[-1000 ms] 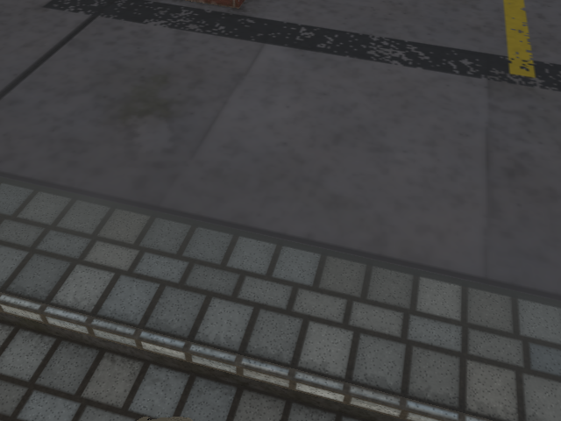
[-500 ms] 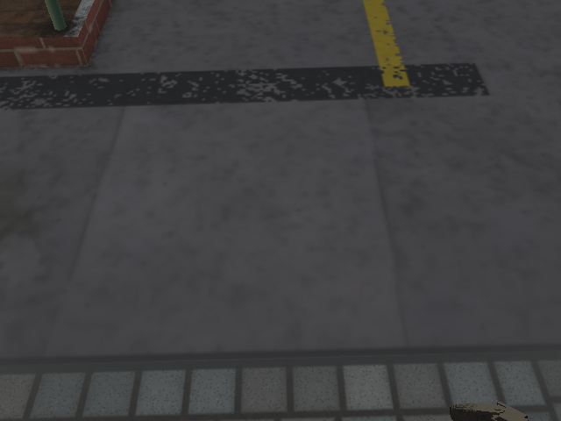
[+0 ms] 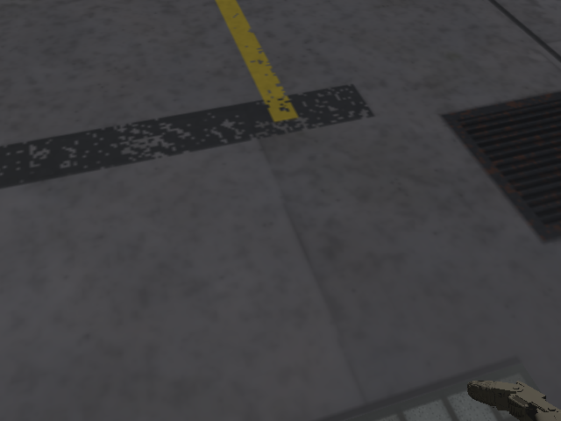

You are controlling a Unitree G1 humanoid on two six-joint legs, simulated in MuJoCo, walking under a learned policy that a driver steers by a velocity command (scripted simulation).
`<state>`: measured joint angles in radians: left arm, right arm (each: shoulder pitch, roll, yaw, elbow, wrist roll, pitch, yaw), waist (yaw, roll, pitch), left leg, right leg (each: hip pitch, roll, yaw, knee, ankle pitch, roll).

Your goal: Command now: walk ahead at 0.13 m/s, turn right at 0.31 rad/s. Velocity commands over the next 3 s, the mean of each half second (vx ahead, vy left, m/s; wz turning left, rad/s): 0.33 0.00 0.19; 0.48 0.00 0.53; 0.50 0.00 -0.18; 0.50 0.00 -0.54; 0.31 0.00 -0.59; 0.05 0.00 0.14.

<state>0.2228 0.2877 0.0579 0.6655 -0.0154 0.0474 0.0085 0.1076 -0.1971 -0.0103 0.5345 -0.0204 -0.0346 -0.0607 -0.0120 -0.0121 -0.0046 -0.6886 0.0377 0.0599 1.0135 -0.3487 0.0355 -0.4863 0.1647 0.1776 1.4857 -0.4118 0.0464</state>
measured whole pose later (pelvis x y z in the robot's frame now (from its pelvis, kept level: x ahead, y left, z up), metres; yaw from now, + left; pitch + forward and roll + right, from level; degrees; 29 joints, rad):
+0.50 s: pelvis +0.09 -0.05 +0.05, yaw +10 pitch +3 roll -1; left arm 0.26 0.22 0.00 0.64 -0.04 -0.06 0.01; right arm 0.42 -0.22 -0.04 0.71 0.03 0.02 -0.06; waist -0.02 0.03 -0.13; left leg -0.46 -0.06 -0.19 0.74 -0.43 0.09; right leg -0.43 -0.02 0.03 0.63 -0.34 0.05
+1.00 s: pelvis +0.24 +0.04 +0.06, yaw +29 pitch +1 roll +0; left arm 0.49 0.23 0.05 0.88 -0.01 -0.07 0.02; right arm 0.14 -0.23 -0.05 0.61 0.02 0.02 0.07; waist 0.11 0.00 -0.04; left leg -0.64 0.07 0.06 0.77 -0.14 0.08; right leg 0.15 -0.15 -0.24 0.26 -0.39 0.11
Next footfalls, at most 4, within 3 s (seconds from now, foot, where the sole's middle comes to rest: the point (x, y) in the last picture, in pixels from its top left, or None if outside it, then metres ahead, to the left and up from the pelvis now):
0.50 right None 0.20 -0.17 -0.70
1.04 left None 0.33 0.25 -0.71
1.62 right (194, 325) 0.72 0.22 -0.71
2.08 left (116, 247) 0.96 0.46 -0.71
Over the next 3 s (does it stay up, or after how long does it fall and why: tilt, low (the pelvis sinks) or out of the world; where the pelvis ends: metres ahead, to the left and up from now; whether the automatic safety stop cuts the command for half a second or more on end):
stays up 0.99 0.34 0.06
